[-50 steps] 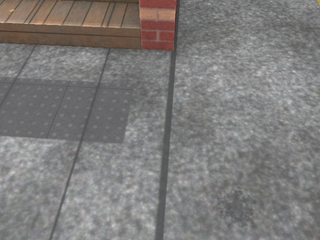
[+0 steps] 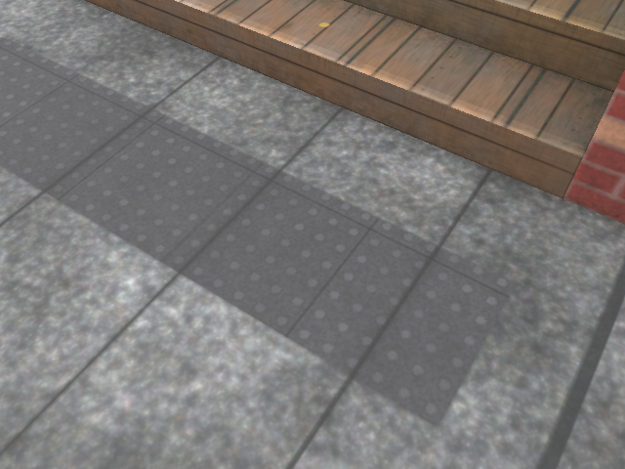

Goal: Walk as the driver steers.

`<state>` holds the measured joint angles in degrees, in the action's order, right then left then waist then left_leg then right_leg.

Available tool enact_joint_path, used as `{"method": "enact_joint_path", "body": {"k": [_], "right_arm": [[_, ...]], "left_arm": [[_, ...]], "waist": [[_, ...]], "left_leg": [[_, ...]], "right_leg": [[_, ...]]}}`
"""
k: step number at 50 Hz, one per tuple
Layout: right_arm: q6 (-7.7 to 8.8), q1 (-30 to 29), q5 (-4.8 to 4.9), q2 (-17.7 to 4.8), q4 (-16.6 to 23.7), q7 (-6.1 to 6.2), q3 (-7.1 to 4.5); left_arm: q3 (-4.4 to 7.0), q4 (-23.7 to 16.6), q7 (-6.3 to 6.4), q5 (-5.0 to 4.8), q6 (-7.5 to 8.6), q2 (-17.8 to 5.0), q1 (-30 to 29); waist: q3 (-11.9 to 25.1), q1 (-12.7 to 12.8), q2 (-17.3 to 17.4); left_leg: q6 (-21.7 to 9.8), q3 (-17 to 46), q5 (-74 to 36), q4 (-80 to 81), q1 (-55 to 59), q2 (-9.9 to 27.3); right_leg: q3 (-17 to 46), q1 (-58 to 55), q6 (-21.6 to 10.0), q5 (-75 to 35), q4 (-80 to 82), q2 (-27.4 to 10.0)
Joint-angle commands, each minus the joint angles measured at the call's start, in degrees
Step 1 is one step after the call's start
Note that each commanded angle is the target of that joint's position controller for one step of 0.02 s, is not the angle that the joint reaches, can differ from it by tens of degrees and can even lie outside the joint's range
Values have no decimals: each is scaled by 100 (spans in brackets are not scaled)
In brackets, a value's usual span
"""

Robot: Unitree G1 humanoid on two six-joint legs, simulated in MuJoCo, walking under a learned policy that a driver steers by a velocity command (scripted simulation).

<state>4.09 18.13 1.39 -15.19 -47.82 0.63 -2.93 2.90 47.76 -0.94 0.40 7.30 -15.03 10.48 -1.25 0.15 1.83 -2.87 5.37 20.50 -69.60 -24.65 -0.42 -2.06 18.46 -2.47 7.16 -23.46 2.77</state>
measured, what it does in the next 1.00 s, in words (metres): walks ahead, turning right: left foot, then right foot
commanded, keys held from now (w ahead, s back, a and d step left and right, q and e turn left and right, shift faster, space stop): w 0.24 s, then w+e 0.76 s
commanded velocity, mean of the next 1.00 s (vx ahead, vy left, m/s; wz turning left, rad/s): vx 0.50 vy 0.00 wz -0.25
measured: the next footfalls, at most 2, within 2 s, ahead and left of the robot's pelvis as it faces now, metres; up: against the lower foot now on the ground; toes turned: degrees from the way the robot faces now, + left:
left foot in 0.34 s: +0.34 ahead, +0.17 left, +0.00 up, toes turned +2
right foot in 0.90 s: +0.60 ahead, -0.11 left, +0.00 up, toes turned -20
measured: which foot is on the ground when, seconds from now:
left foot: up 0.00-0.32, down 0.34-0.90, up 0.92-1.00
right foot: down 0.00-0.36, up 0.38-0.88, down 0.90-1.00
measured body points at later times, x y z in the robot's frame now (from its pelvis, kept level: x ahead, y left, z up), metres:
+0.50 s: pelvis +0.26 +0.07 +0.00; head +0.29 +0.09 +0.45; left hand +0.33 +0.35 -0.14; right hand +0.38 -0.19 -0.09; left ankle +0.30 +0.16 -0.74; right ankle +0.21 -0.09 -0.65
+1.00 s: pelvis +0.51 -0.02 -0.02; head +0.55 -0.03 +0.43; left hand +0.76 +0.18 -0.11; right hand +0.49 -0.30 -0.14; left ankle +0.41 +0.17 -0.63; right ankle +0.56 -0.10 -0.74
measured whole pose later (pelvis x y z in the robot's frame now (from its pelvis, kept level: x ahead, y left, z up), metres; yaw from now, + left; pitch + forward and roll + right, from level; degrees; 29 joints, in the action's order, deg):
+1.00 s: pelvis +0.51 -0.02 -0.02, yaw -20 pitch +2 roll +0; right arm 6.3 15.2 1.4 -15.8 -47.3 0.5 -3.1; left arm 4.4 41.0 -2.5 -1.1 3.0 -16.0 8.8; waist -3.3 -0.8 0.1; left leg 0.2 -0.1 25.1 -71.0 -17.7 2.9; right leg -2.4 24.9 -6.4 11.3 -34.3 4.5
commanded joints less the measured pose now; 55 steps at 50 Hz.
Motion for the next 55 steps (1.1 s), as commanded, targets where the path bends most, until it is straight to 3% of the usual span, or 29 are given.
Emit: {"method": "enact_joint_path", "body": {"k": [1, 5, 9, 13, 15, 16, 17, 18, 19, 20, 21, 22, 24, 26, 31, 35, 39, 42, 43, 44, 45, 46, 47, 48, 49, 50, 51, 53, 55], "right_arm": [[53, 163, -18, -172, 411, -23, -44], [70, -557, -131, -94, 730, -42, 64], [126, -1308, -76, -133, 915, -117, 110], [160, -1880, -13, -307, 1190, -198, 73], [210, -1628, -21, -455, 1182, -220, -6], [225, -1090, -46, -628, 1026, -197, -113], [234, -142, -84, -969, 788, -138, -277], [187, 801, -209, -1524, 685, -63, -422], [155, 982, -227, -1560, 629, -100, -409], [186, 720, -171, -1026, 652, -138, -270], [209, 334, -130, -750, 702, -156, -182], [231, -107, -140, -583, 717, -188, -133], [295, -512, -180, -364, 669, -210, -96], [365, -501, -215, -399, 541, -186, -140], [331, -262, -243, -588, 262, -34, -223], [255, -15, -189, -784, 115, 43, -274], [101, 293, -103, -889, -57, 58, -315], [-10, 148, -53, -1119, -20, 93, -368], [-55, 81, -39, -1207, 8, 116, -391], [-98, -33, -15, -1266, 38, 131, -398], [-77, -64, -25, -1224, 111, 152, -367], [50, 405, -282, -356, 376, 73, -118], [336, 187, -91, -451, 586, -13, -53], [484, -564, 131, -818, 765, -69, -156], [539, -713, 126, -767, 833, -57, -123], [524, -680, -18, -759, 740, -4, -143], [454, -557, -124, -846, 709, 15, -203], [300, -434, -190, -764, 751, -1, -225], [210, -624, -246, -598, 850, 14, -184]], "left_arm": [[79, -97, -39, 0, 62, -425, 235], [173, 52, -6, -78, 49, -803, 453], [178, 167, 11, -161, -49, -960, 744], [163, 352, 6, -226, -159, -1021, 1127], [165, 379, 23, -232, -242, -1091, 1085], [143, 360, 36, -215, -269, -1076, 1033], [64, 295, 40, -152, -261, -874, 981], [-97, 69, 50, -23, -203, -370, 1055], [-164, 61, 62, -191, -97, -126, 1521], [3, 115, 74, -323, -76, -743, 1329], [51, 26, 74, -347, -87, -827, 983], [60, 24, 106, -285, -137, -723, 817], [108, 40, 102, -222, -298, -574, 851], [100, 12, 71, -236, -413, -368, 858], [114, -300, 17, -181, -469, -259, 223], [43, -633, -134, -134, -449, -148, -602], [15, -1019, -279, -168, -439, -131, -1196], [111, -1177, -339, -184, -462, -310, -1029], [197, -1125, -329, -198, -480, -460, -622], [347, -959, -296, -215, -486, -718, 145], [563, -711, -187, -195, -520, -1135, 1104], [685, -652, -70, -203, -541, -1805, 1278], [598, -855, -93, -140, -446, -1691, 1381], [484, -798, -118, -91, -382, -1256, 1293], [423, -818, -116, -136, -336, -1026, 965], [357, -914, -116, -157, -319, -819, 499], [297, -1019, -97, -115, -311, -644, 213], [302, -1089, -60, -101, -291, -681, 131], [339, -1043, 10, -116, -272, -835, 296]], "waist": [[275, -80, -520], [53, 21, -424], [-43, 276, -523], [-161, 401, -607], [-89, 122, -630], [184, -183, -594], [771, -611, -395], [1643, -843, 670], [2153, -643, 1792], [1519, -649, 1007], [972, -511, 749], [669, -315, 376], [331, -35, 497], [234, 67, 354], [-61, -14, 131], [-340, -311, 30], [-513, -473, 33], [-175, -190, 300], [109, 66, 432], [522, 516, 416], [1011, 982, 150], [1391, 456, -1469], [2455, 525, -1288], [1783, 750, -722], [1149, 518, -465], [749, 209, -103], [611, -5, -169], [493, -181, -231], [363, -172, -239]], "left_leg": [[-14, 107, -285, 296, -1029, 643], [123, -136, -1028, 1654, -1266, 830], [182, -448, -2003, 2995, -804, 599], [61, -480, -1796, 3641, -657, 461], [-54, -564, -1537, 4026, -87, 300], [-140, -667, -1446, 4202, 714, 148], [-331, -378, -1498, 4176, 2072, 432], [-778, 1331, -1233, 4313, 3840, 1869], [-1380, 3464, -442, 5127, 4493, 2641], [-1203, 3059, -183, 5224, 3932, 2458], [-992, 2110, -445, 5286, 3273, 2227], [-858, 1496, -802, 5486, 2636, 1950], [-719, 599, -1456, 5864, 1904, 1605], [-754, 52, -2227, 6029, 1714, 1529], [-733, -792, -2628, 6195, 1952, 1520], [-635, -1283, -2563, 6247, 2219, 1584], [-548, -1555, -2990, 5902, 2955, 1772], [-382, -1813, -5307, 5044, 3139, 1775], [-325, -1874, -6216, 4408, 3120, 1743], [-210, -1970, -6513, 3363, 2843, 1604], [35, -1991, -5474, 1857, 1776, 1357], [384, -1783, 55, -293, -800, 460], [426, -273, 1448, -1421, -1833, -217], [274, 76, 898, -1390, -2413, 130], [162, 30, 369, -882, -2353, 379], [189, 2, 62, -389, -1955, 603], [233, 24, -137, -32, -1508, 744], [375, -39, -327, 402, -1120, 782], [538, -171, -640, 925, -1106, 718]], "right_leg": [[1768, -972, -1145, -158, 1450, -1557], [1239, -821, -1242, -584, 1750, -1590], [671, -771, -976, -691, 1634, -1355], [858, -1271, -818, -422, 1329, -1642], [981, -1350, -696, -654, 912, -1694], [865, -1240, -573, -1285, 309, -1502], [587, -703, -370, -1419, -938, -1149], [122, 850, -32, 336, -3088, -546], [553, 2218, 61, 2568, -4514, -45], [1017, 2645, 23, 2289, -5097, -360], [925, 2707, -30, 1757, -5060, -599], [860, 2466, 8, 1290, -4808, -811], [872, 1993, 56, 737, -4424, -1026], [861, 1930, 99, 415, -4363, -1010], [931, 2445, 176, -658, -3205, -927], [452, 2405, 85, -1181, -2121, -891], [76, 2587, -112, -655, -1587, -819], [-424, 1735, -401, 164, -1456, -384], [-576, 1148, -530, 449, -1473, -143], [-635, 79, -717, 331, -1169, 106], [-152, -1619, -965, 36, -815, 50], [2574, -3651, -1766, -15, -713, -1509], [5192, -4399, -2532, 944, 460, -2324], [4444, -4055, -2104, 673, 703, -2137], [3590, -3203, -1863, 244, 664, -1886], [2948, -2285, -1653, -316, 686, -1613], [2546, -1660, -1565, -775, 792, -1424], [2279, -1042, -1563, -1204, 1005, -1245], [1944, -651, -1553, -1609, 1077, -1121]]}}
